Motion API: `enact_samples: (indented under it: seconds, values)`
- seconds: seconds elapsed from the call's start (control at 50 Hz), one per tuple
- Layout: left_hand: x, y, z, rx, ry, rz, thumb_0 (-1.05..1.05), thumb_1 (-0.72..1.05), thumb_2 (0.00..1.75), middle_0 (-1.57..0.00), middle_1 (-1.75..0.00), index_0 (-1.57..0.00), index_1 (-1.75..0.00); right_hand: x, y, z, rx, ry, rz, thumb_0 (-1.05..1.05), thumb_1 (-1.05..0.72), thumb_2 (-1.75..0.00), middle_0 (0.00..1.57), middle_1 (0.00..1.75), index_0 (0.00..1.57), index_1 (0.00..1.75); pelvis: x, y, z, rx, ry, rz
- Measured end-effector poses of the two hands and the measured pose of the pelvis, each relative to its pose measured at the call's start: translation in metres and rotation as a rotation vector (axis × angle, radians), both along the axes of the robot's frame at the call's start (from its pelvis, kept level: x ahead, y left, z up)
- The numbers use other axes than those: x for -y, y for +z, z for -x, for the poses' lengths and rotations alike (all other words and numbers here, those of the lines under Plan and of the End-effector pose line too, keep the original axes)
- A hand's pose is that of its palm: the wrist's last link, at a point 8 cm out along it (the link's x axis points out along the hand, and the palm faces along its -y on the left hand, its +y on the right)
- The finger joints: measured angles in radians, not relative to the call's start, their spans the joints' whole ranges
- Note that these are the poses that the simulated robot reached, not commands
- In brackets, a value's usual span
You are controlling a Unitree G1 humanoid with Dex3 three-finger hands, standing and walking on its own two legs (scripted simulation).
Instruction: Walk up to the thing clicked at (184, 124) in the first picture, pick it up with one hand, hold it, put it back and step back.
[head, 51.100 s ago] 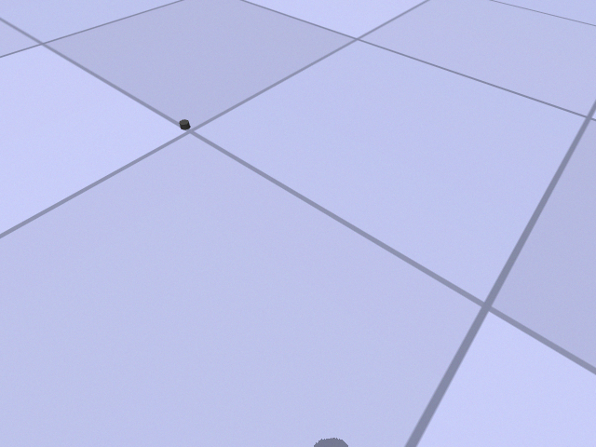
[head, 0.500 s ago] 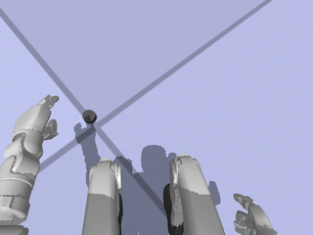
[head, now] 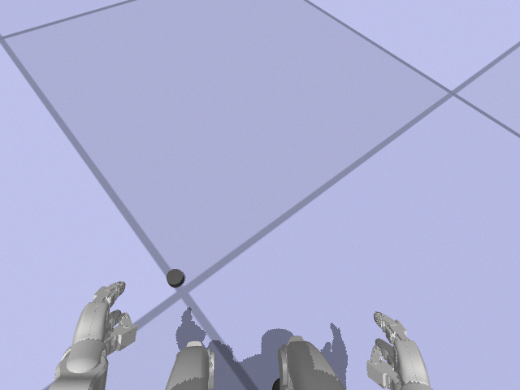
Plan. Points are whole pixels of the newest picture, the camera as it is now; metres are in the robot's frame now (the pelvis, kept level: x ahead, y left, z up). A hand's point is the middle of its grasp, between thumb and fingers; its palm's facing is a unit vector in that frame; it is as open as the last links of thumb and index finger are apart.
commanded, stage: home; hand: left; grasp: from above
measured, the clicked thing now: (175, 278) +0.51 +0.21 -0.63
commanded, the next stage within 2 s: none
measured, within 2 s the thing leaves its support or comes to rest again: neither
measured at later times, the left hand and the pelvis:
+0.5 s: hand (95, 363) +0.19 +0.19 +0.02, palm faces +0.08 -0.98 -0.19, open 7.4 cm; pelvis +0.04 +0.01 +0.07, yaw +2 degrees
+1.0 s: hand (98, 352) +0.20 +0.19 +0.02, palm faces +0.07 -0.98 -0.19, open 7.4 cm; pelvis +0.05 +0.01 +0.07, yaw +1 degrees
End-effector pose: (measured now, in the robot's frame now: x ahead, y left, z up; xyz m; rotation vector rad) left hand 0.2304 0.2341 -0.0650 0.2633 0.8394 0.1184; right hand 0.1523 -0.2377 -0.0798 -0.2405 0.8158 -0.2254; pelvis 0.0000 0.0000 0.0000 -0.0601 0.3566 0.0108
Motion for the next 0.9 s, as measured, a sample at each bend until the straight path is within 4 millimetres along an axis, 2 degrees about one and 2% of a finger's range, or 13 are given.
enact_samples:
  seconds: [0.2,0.26,0.34,0.44,0.58,0.9]
  values:
    - [0.001,0.075,0.029,0.014,0.069,0.076,0.01,0.9,0.9,-0.2,-0.3,-0.2,-0.3,0.006,0.065,-0.003,0.085,-0.045,0.047,0.01,-0.9,-0.89,0.21,0.3,0.2,0.3,-0.002,0.052,-0.025,0.109,0.012,-0.002]
    - [0.0,0.095,0.038,0.022,0.067,0.073,0.01,0.9,0.9,-0.2,-0.3,-0.2,-0.3,0.004,0.079,-0.011,0.128,-0.046,0.048,0.01,-0.9,-0.89,0.21,0.3,0.2,0.3,-0.004,0.062,-0.031,0.133,0.014,-0.003]
    - [-0.002,0.111,0.049,0.027,0.071,0.072,0.01,0.9,0.9,-0.2,-0.3,-0.2,-0.3,-0.001,0.091,-0.024,0.185,-0.032,0.043,0.01,-0.9,-0.89,0.2,0.3,0.2,0.3,-0.006,0.069,-0.037,0.158,0.017,-0.005]
    - [-0.006,0.117,0.058,0.022,0.079,0.078,0.01,0.9,0.9,-0.2,-0.3,-0.2,-0.3,-0.01,0.101,-0.042,0.242,0.006,0.038,0.02,-0.9,-0.89,0.21,0.3,0.2,0.3,-0.008,0.073,-0.039,0.176,0.023,-0.007]
    - [-0.008,0.11,0.058,0.009,0.083,0.091,0.01,0.9,0.9,-0.2,-0.3,-0.2,-0.3,-0.018,0.106,-0.056,0.275,0.056,0.045,0.01,-0.9,-0.89,0.21,0.3,0.2,0.3,-0.009,0.072,-0.04,0.182,0.029,-0.008]
    - [-0.008,0.112,0.046,0.018,0.065,0.083,0.01,0.91,0.9,-0.2,-0.3,-0.2,-0.3,-0.015,0.096,-0.044,0.215,0.035,0.047,0.02,-0.9,-0.89,0.21,0.3,0.2,0.3,-0.011,0.072,-0.045,0.181,0.023,-0.007]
